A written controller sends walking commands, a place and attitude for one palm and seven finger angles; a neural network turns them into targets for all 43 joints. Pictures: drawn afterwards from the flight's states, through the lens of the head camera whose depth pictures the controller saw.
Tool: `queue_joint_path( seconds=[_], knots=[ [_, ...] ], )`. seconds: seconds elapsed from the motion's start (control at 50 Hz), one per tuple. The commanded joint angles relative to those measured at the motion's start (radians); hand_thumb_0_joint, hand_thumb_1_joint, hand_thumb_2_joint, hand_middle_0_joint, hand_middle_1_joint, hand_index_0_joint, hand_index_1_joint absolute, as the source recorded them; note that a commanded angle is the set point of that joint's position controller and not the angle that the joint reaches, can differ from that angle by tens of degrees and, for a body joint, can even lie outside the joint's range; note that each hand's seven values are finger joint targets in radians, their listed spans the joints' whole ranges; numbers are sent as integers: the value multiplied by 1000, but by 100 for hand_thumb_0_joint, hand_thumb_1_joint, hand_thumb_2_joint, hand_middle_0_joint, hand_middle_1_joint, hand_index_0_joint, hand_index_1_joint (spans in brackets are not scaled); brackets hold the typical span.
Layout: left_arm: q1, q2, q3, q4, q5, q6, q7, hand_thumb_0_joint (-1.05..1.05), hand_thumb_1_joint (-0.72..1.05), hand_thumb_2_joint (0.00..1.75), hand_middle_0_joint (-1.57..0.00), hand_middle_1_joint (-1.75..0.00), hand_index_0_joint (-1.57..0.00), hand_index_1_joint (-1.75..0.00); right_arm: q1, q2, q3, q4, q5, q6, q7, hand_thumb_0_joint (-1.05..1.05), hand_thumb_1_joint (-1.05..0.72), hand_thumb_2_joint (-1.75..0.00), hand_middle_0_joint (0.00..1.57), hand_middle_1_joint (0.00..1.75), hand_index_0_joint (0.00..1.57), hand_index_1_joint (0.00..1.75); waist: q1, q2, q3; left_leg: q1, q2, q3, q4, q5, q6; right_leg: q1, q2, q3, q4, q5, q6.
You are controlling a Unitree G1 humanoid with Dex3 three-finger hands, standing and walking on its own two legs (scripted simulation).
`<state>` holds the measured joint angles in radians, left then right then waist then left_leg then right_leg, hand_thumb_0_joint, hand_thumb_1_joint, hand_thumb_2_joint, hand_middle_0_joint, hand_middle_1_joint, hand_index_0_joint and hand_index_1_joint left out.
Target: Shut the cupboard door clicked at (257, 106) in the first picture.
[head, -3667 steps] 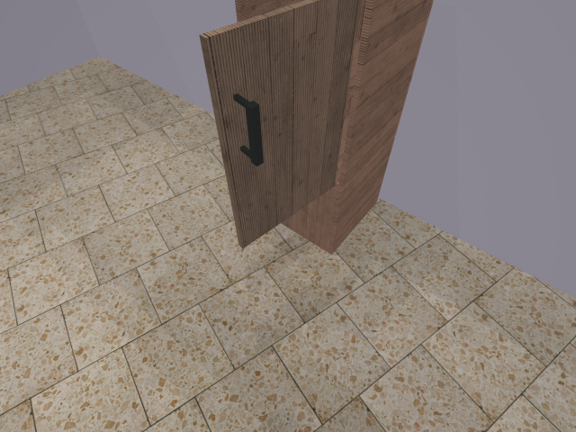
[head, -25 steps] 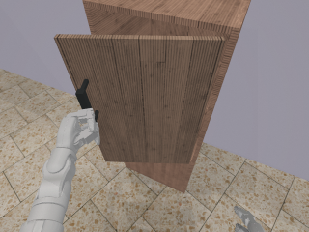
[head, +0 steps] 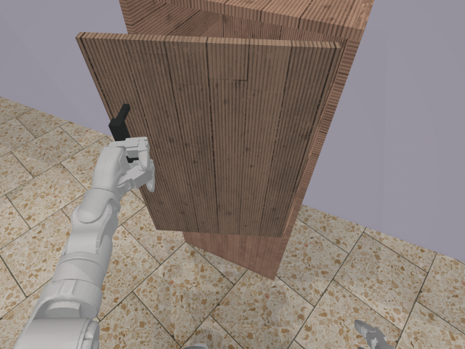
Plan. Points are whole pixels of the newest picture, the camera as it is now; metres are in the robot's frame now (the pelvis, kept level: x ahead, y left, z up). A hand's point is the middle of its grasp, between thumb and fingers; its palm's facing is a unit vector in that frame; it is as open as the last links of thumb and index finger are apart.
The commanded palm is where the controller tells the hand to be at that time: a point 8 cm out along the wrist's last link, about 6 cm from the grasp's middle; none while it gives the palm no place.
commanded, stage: push the door shut along its arc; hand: left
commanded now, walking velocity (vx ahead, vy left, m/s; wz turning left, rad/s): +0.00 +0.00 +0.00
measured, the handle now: (131, 143) +0.46 +0.21 +0.09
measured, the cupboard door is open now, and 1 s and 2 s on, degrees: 20 8 0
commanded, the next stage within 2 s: pull the fist back off the door in 1.66 s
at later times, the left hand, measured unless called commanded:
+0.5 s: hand (170, 143) +0.46 +0.13 +0.10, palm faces -0.24 -0.97 -0.02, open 3.1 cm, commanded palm +0.45 +0.18 +0.10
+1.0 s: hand (181, 128) +0.49 +0.12 +0.10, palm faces -0.32 -0.95 -0.03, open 3.1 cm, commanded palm +0.51 +0.15 +0.10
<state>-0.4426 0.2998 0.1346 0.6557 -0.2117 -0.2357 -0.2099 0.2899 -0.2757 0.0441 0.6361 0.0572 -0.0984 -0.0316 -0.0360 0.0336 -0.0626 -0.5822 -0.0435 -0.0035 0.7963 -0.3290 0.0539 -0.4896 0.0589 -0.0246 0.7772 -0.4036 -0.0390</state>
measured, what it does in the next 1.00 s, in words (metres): stands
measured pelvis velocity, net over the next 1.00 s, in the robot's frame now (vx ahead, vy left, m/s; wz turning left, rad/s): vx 0.00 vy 0.00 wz -0.01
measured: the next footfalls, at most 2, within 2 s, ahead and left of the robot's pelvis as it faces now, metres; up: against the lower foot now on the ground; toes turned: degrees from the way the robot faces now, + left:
none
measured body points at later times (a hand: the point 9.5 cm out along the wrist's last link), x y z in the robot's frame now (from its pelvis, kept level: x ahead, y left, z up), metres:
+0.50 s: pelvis +0.00 +0.01 -0.01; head +0.06 +0.01 +0.43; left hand +0.46 +0.19 +0.10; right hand +0.06 -0.26 -0.12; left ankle +0.04 +0.08 -0.71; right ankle -0.01 -0.10 -0.71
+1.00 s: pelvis +0.00 +0.00 -0.02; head +0.09 +0.01 +0.42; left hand +0.50 +0.17 +0.11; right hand +0.02 -0.27 -0.13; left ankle +0.04 +0.08 -0.71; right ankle -0.01 -0.10 -0.71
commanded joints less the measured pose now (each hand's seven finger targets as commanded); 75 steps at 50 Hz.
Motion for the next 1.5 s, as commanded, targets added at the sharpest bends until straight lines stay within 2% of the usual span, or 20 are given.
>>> queue_joint_path(
  seconds=[0.0,0.16,0.22,0.26,0.32,0.46,0.52,0.54,0.6,0.66,0.76,0.84,0.86,0.96,1.04,1.1,1.26,1.38,1.44,1.48],
  knots=[
    [-546,148,23,-157,-21,-91,-32,0,90,90,-130,-150,-130,-150,-8,-149,-58,-111,8,-41,-13,0,-90,-90,20,30,20,30,-58,-12,-272,259,40,-73,-88,111,-11,-62,-30,30,-115,206,9],
    [-706,152,5,-18,-22,-107,-77,0,90,90,-130,-150,-130,-150,36,-167,-66,-76,6,-36,-11,0,-90,-90,20,30,20,30,-86,6,-340,304,44,-96,-70,122,-12,-125,-24,18,-97,186,5],
    [-805,167,6,64,-22,-115,-100,0,90,90,-130,-150,-130,-150,52,-171,-63,-59,7,-31,-14,0,-90,-90,20,30,20,30,-107,-14,-298,258,44,-98,-65,87,-10,-156,-23,19,-96,157,6],
    [-837,189,15,85,-15,-127,-107,0,90,90,-130,-150,-130,-150,61,-174,-64,-55,5,-30,-14,0,-90,-90,20,30,20,30,-110,7,-330,267,42,-97,-53,111,-8,-159,-25,25,-89,175,5],
    [-884,147,-20,102,-6,-143,-119,0,90,90,-130,-150,-130,-150,74,-174,-69,-46,1,-34,-6,0,-90,-90,20,30,20,30,-115,81,-365,322,48,-118,-45,123,-19,-225,-22,12,-69,156,-1],
    [-920,262,83,249,-6,-115,-132,0,90,90,-130,-150,-130,-150,118,-191,-63,-44,-4,-13,-1,0,-90,-90,20,30,20,30,-121,-22,-366,204,44,-104,-28,133,-7,-179,-19,21,-57,189,3],
    [-941,302,115,264,5,-118,-134,0,90,90,-130,-150,-130,-150,127,-190,-63,-54,-6,-7,5,0,-90,-90,20,30,20,30,-118,2,-382,170,42,-89,-10,134,-5,-167,-20,35,-50,202,7],
    [-952,368,171,267,14,-130,-131,0,90,90,-130,-150,-130,-150,141,-196,-66,-50,-13,-5,4,0,-90,-90,20,30,20,30,-102,13,-411,177,43,-97,-2,165,-8,-156,-18,33,-33,223,2],
    [-935,337,146,271,28,-144,-145,0,90,90,-130,-150,-130,-150,151,-192,-68,-62,-16,1,15,0,-90,-90,20,30,20,30,-102,74,-451,218,49,-99,17,212,-16,-198,-15,27,-15,242,1],
    [-909,332,139,309,36,-140,-167,0,90,90,-130,-150,-130,-150,172,-191,-74,-68,-17,15,19,0,-90,-90,20,30,20,30,-108,47,-459,212,52,-95,32,249,-13,-202,-7,25,-6,274,3],
    [-1002,326,121,322,29,-113,-196,0,90,90,-130,-150,-130,-150,194,-200,-79,-55,-14,35,14,0,-90,-90,20,30,20,30,-149,-3,-423,170,51,-87,50,223,0,-222,-3,31,-20,276,13],
    [-1114,257,55,285,21,-113,-208,0,90,90,-130,-150,-130,-150,204,-199,-84,-33,-17,28,12,0,-90,-90,20,30,20,30,-172,81,-442,250,54,-107,64,242,-2,-314,1,18,-13,237,7],
    [-1106,281,71,292,24,-113,-207,0,90,90,-130,-150,-130,-150,206,-202,-83,-27,-19,29,12,0,-90,-90,20,30,20,30,-167,83,-454,259,58,-114,65,241,-6,-314,0,18,-12,232,5],
    [-1180,198,-7,324,16,-99,-218,0,90,90,-130,-150,-130,-150,199,-200,-78,1,-21,14,9,0,-90,-90,20,30,20,30,-197,94,-435,270,63,-128,72,198,-4,-389,0,5,-11,173,6],
    [-1249,228,9,348,16,-87,-215,0,90,90,-130,-150,-130,-150,208,-210,-74,19,-24,-1,1,0,-90,-90,20,30,20,30,-212,66,-438,227,59,-132,79,169,3,-391,-1,7,-4,149,6],
    [-1287,202,-15,378,16,-72,-220,0,90,90,-130,-150,-130,-150,198,-208,-68,33,-26,-13,-4,0,-90,-90,20,30,20,30,-226,70,-425,205,60,-132,89,129,5,-418,-3,7,-3,116,10],
    [-1382,145,-58,377,22,-59,-232,0,90,90,-130,-150,-130,-150,205,-210,-68,64,-38,-50,-11,0,-90,-90,20,30,20,30,-244,118,-508,269,65,-160,125,191,4,-508,-1,-9,39,118,6],
    [-1432,204,-21,386,25,-32,-244,0,90,90,-130,-150,-130,-150,220,-216,-67,79,-42,-62,-20,0,-90,-90,20,30,20,30,-251,106,-537,229,60,-144,149,196,10,-493,0,-3,44,130,9],
    [-1463,181,-40,381,27,-30,-259,0,90,90,-130,-150,-130,-150,227,-211,-66,90,-44,-71,-25,0,-90,-90,20,30,20,30,-257,130,-555,242,56,-143,159,244,13,-504,6,-9,59,153,6],
    [-1451,175,-44,416,27,-16,-264,0,90,90,-130,-150,-130,-150,225,-214,-64,98,-45,-71,-30,0,-90,-90,20,30,20,30,-266,116,-515,233,64,-145,160,209,9,-538,6,-14,53,126,9]
  ],
)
